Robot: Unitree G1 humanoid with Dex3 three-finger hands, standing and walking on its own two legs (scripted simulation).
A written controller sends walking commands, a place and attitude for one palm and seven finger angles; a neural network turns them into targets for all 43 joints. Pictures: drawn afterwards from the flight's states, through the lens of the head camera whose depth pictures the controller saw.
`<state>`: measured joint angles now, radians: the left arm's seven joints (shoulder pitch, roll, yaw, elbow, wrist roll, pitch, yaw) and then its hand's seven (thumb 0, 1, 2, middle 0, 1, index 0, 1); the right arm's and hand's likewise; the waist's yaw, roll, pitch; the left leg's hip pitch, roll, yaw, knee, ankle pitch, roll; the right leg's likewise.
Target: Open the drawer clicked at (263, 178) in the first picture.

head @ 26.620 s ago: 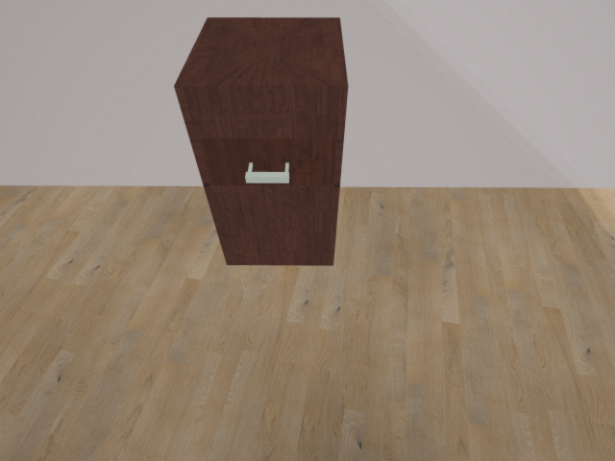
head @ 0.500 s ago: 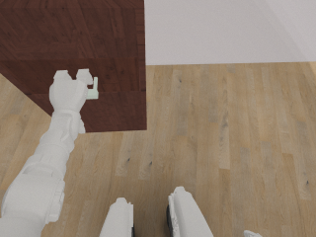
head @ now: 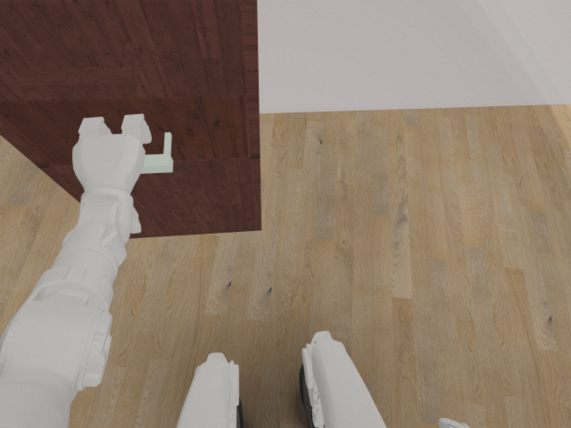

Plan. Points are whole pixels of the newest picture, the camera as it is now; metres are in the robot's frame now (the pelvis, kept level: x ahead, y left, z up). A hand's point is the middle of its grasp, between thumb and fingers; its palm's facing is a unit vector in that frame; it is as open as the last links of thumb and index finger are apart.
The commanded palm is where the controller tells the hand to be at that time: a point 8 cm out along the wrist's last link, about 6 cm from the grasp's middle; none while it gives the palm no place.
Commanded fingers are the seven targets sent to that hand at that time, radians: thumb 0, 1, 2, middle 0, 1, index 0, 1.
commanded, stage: re-aim the fingers above the handle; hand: left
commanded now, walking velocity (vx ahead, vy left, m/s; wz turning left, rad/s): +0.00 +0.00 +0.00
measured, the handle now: (135, 152) +0.57 +0.22 -0.10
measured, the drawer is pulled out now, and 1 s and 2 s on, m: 0.00 0.00 0.00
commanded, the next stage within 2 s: lower the fingers behind the handle in 1.44 s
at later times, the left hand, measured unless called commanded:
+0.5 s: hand (114, 177) +0.49 +0.23 -0.04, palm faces -0.08 +0.06 -0.99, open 13.8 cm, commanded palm +0.46 +0.21 +0.00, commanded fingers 0.00 -0.50 0.30 -0.30 -1.20 -0.30 -1.20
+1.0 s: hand (113, 193) +0.47 +0.23 -0.06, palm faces -0.18 +0.01 -0.98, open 13.8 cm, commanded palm +0.47 +0.21 +0.01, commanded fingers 0.00 -0.50 0.30 -0.30 -1.20 -0.30 -1.20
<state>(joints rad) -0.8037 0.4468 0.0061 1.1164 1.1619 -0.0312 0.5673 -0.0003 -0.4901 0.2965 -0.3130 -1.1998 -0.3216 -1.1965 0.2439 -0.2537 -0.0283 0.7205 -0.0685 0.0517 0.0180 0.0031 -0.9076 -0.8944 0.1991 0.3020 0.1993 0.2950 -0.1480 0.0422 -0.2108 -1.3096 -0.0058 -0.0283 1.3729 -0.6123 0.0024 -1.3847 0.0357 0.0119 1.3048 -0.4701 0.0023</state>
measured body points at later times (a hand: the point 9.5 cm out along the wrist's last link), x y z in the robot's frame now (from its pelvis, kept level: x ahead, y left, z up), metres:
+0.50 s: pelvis +0.00 +0.00 +0.00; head +0.17 -0.01 +0.42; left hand +0.49 +0.22 +0.01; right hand +0.04 -0.27 -0.14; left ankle +0.00 +0.12 -0.60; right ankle +0.06 -0.12 -0.60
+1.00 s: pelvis +0.00 -0.01 +0.00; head +0.17 -0.01 +0.41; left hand +0.48 +0.23 -0.01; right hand +0.04 -0.27 -0.14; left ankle +0.00 +0.12 -0.60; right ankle +0.06 -0.12 -0.60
